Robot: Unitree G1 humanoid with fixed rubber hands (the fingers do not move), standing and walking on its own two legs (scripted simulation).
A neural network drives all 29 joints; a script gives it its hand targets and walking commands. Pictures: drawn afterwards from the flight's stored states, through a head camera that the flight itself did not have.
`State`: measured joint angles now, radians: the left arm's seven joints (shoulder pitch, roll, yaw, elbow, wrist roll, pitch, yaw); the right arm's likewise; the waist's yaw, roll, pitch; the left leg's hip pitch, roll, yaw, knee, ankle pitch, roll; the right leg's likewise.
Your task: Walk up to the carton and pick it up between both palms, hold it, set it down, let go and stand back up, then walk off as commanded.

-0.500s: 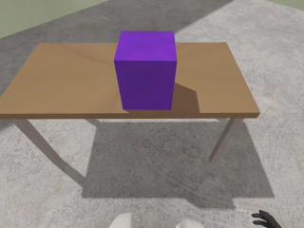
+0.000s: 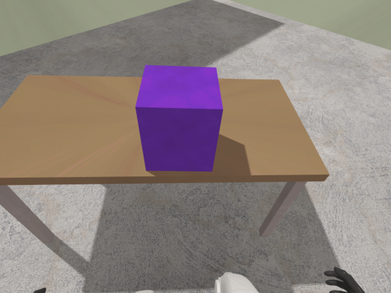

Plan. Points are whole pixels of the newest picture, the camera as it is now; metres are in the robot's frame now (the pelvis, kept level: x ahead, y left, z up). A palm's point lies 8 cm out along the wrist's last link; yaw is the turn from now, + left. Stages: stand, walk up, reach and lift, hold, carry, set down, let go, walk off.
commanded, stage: walk up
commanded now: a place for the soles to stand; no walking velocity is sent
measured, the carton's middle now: (180, 120) +0.61 +0.02 -0.01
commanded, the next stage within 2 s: none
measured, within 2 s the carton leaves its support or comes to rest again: neither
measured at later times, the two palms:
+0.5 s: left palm out of the picture +0.07 +0.32 -0.08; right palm (321, 271) +0.19 -0.29 -0.10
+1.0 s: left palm out of the picture +0.12 +0.33 -0.10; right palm (327, 271) +0.18 -0.29 -0.08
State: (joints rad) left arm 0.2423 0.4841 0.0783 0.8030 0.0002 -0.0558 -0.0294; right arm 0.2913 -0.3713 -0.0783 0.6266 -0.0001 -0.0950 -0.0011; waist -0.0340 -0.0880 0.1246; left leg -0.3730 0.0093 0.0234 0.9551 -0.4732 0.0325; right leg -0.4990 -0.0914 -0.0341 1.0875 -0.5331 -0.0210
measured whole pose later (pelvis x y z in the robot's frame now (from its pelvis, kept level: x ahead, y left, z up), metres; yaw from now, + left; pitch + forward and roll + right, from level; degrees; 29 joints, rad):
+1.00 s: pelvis +0.05 +0.00 +0.00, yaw +4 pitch -2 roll -1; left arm 0.18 0.40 0.08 0.89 0.00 -0.06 0.00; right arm 0.29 -0.38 -0.07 0.63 0.00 -0.05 -0.02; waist 0.01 0.01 0.11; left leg -0.51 -0.02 -0.01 1.00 -0.46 0.02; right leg -0.48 -0.09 -0.07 0.99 -0.47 0.00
